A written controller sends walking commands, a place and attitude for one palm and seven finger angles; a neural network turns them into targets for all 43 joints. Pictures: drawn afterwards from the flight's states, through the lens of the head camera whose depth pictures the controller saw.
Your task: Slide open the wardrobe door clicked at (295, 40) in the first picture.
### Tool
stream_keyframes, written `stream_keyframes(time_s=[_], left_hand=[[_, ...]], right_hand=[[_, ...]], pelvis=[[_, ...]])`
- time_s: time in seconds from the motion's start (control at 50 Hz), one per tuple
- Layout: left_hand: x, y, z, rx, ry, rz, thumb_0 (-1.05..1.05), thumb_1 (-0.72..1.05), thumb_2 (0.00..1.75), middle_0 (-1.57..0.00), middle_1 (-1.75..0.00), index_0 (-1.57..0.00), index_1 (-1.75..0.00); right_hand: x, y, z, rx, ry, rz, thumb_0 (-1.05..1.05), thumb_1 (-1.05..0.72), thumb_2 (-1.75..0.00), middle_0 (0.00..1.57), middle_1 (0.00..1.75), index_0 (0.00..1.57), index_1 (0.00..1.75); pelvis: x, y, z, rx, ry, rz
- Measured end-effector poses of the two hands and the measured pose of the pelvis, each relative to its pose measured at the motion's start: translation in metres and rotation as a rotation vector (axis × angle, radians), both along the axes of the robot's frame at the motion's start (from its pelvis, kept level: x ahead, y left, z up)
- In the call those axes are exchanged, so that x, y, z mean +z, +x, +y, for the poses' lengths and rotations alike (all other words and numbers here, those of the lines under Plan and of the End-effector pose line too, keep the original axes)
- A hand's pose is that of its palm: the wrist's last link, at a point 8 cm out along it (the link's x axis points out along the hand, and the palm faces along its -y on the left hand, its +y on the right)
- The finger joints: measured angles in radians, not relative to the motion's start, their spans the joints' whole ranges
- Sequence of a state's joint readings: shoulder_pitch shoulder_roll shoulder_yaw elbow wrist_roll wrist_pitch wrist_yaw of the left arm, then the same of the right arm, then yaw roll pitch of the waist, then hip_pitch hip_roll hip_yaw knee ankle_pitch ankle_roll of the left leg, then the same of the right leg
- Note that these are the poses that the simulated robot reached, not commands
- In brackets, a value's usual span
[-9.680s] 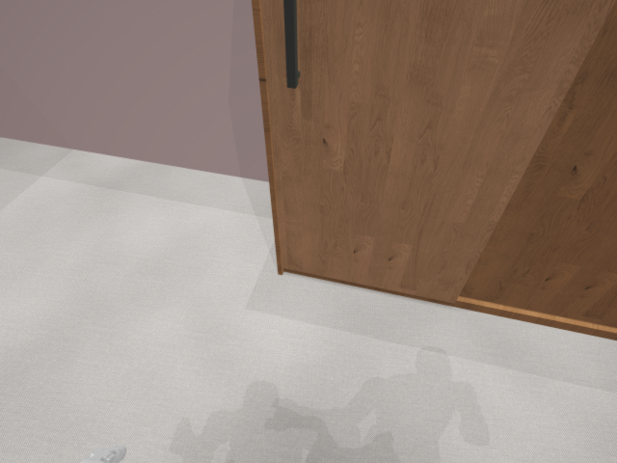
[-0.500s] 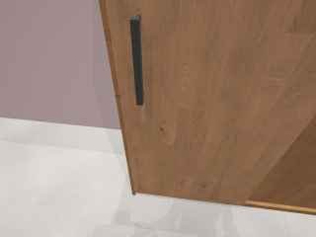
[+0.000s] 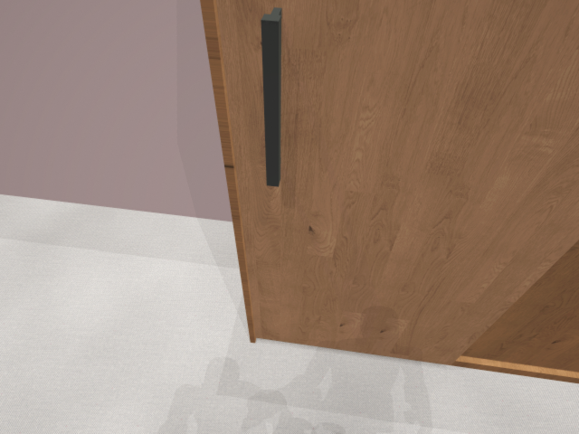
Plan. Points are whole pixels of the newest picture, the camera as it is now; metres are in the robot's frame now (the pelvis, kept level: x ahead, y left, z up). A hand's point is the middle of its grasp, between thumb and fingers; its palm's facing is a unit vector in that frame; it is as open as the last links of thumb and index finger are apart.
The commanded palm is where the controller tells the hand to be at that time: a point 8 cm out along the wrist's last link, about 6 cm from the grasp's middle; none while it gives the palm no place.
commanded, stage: come to a stop and stand still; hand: left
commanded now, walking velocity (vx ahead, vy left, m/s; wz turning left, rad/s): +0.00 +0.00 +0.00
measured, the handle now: (274, 108) +0.52 +0.06 +0.20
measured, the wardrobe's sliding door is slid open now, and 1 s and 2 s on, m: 0.00 0.00 0.00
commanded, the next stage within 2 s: look again from close up in 0.76 s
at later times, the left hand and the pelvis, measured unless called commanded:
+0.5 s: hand out of the picture +0.07 +0.21 -0.16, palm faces -0.02 -0.96 -0.29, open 7.4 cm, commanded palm none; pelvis +0.02 -0.01 +0.01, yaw +0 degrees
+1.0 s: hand out of the picture +0.08 +0.20 -0.16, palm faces -0.02 -0.96 -0.29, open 7.4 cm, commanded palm none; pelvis +0.03 -0.02 +0.01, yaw +1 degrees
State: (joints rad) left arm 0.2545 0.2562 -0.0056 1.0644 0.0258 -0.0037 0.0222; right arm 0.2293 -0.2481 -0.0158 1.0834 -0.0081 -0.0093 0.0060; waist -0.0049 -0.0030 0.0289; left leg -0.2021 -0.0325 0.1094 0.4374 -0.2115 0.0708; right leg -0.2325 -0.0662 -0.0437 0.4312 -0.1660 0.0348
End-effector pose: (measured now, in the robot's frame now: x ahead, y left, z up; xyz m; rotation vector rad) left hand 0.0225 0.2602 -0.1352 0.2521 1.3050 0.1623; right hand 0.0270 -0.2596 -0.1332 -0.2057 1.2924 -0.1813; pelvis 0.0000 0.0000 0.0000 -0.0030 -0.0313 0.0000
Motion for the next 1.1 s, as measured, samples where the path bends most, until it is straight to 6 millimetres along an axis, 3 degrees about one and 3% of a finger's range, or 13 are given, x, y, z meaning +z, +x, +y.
stream_keyframes(time_s=[0.18,0.34,0.78,1.1], left_hand=[[0.003,0.017,0.000,0.003,0.005,-0.012,0.01,0.91,0.90,-0.20,-0.30,-0.20,-0.30],[0.007,0.034,-0.001,-0.002,0.011,-0.041,0.01,0.91,0.90,-0.20,-0.30,-0.20,-0.30],[0.012,0.050,-0.005,-0.016,0.022,-0.043,0.01,0.91,0.90,-0.20,-0.30,-0.20,-0.30],[0.011,0.048,-0.011,-0.007,0.014,-0.034,0.01,0.91,0.90,-0.20,-0.30,-0.20,-0.30]], right_hand=[[0.005,0.046,0.000,0.037,-0.003,-0.069,0.00,-0.91,-0.90,0.20,0.30,0.20,0.30],[0.008,0.064,-0.007,0.052,-0.012,-0.084,0.00,-0.91,-0.90,0.20,0.30,0.20,0.30],[0.008,0.041,-0.025,0.029,-0.025,0.004,0.00,-0.91,-0.90,0.20,0.30,0.20,0.30],[0.008,0.045,-0.024,0.035,-0.017,0.000,0.00,-0.91,-0.90,0.20,0.30,0.20,0.30]], pelvis=[[0.002,0.011,0.000,0.002,0.001,-0.003],[0.004,0.017,-0.003,0.006,0.002,-0.008],[0.007,0.025,-0.014,0.009,0.002,-0.005],[0.008,0.028,-0.017,0.009,0.002,-0.003]])
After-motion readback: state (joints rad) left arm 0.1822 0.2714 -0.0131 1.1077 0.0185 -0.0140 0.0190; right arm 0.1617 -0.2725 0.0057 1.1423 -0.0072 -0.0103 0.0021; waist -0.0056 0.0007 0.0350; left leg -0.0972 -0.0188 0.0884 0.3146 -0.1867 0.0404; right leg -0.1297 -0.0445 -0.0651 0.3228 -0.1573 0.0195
